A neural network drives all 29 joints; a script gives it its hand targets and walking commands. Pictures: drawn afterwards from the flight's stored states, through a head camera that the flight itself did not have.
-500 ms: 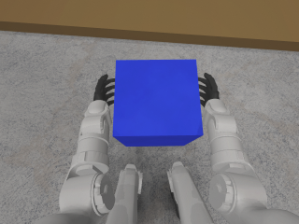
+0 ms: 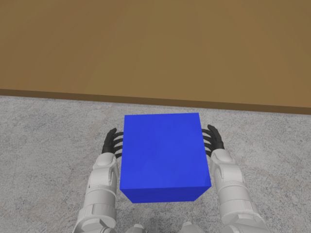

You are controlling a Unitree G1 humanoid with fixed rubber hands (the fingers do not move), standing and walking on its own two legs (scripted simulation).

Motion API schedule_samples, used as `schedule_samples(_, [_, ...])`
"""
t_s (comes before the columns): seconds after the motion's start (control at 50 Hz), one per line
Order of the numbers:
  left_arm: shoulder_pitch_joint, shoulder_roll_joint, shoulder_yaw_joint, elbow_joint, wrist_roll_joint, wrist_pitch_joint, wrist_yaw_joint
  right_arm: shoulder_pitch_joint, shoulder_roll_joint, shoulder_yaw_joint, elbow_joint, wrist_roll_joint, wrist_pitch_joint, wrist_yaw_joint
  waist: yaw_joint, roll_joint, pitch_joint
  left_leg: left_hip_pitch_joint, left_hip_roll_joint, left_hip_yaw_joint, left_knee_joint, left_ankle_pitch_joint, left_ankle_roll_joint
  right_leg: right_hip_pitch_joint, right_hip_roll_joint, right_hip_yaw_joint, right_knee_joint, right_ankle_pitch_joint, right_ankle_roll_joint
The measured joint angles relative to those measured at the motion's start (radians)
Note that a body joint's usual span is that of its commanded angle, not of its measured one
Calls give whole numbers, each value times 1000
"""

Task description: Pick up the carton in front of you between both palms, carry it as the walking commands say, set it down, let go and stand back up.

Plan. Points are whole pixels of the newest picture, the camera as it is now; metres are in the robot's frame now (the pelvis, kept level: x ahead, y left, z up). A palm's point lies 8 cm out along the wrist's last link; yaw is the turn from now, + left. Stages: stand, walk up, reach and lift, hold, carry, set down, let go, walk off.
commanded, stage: reach and lift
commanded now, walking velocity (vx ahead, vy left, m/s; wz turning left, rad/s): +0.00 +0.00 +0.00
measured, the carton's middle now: (162, 162) +0.33 +0.00 -0.09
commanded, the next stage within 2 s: hold in 1.26 s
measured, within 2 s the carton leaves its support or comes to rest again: neither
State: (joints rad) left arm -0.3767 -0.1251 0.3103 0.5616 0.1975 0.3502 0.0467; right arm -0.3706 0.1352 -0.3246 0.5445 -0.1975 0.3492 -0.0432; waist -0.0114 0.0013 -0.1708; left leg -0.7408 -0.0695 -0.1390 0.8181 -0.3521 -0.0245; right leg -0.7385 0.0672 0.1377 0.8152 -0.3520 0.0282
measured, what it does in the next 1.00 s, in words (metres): stands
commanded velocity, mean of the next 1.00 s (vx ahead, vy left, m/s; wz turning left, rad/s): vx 0.00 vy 0.00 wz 0.00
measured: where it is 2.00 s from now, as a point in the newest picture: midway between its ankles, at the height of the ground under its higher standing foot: outside the picture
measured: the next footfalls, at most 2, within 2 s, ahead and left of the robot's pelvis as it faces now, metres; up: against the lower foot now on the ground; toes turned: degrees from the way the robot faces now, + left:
none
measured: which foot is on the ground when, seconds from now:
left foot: down 0.00-1.00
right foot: down 0.00-1.00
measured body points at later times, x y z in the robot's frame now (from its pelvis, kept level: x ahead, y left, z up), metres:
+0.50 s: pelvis +0.00 +0.00 +0.04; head -0.03 +0.00 +0.49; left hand +0.30 +0.15 +0.05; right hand +0.31 -0.15 +0.05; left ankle +0.02 +0.13 -0.70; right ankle +0.02 -0.13 -0.70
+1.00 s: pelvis +0.01 +0.00 +0.05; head -0.02 +0.00 +0.49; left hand +0.31 +0.15 +0.07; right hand +0.31 -0.15 +0.07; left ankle +0.02 +0.13 -0.70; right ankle +0.02 -0.13 -0.70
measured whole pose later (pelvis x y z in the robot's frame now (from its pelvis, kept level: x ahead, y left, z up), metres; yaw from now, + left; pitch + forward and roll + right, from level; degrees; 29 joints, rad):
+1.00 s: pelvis +0.01 +0.00 +0.05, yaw +0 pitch -4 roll +0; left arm -0.27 -0.15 0.25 0.33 0.28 0.66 0.00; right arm -0.28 0.15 -0.25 0.32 -0.28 0.65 0.00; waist 0.00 0.00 0.00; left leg -0.12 -0.04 -0.14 0.40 -0.21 -0.01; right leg -0.12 0.04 0.14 0.40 -0.21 0.02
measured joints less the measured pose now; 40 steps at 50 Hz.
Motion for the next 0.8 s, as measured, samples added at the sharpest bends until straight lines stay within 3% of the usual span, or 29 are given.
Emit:
schedule_samples(0.22, [132,-19,-54,-135,7,137,-7,128,13,64,-127,-10,135,8,9,-1,49,389,20,-6,-278,88,7,387,-18,8,-275,87,-10])
schedule_samples(0.34, [126,-24,-55,-164,49,225,-24,118,14,70,-150,-49,222,25,10,0,86,525,26,-7,-351,116,8,523,-22,8,-349,116,-13])
schedule_samples(0.48, [76,-35,-14,-145,93,260,-44,68,26,30,-131,-93,258,43,11,0,141,556,27,-6,-346,122,7,554,-21,6,-344,123,-13])
schedule_samples(0.8, [63,-39,-14,-189,96,276,-52,57,30,30,-177,-93,274,48,10,-2,171,582,29,-1,-380,139,8,579,-27,4,-375,137,-12])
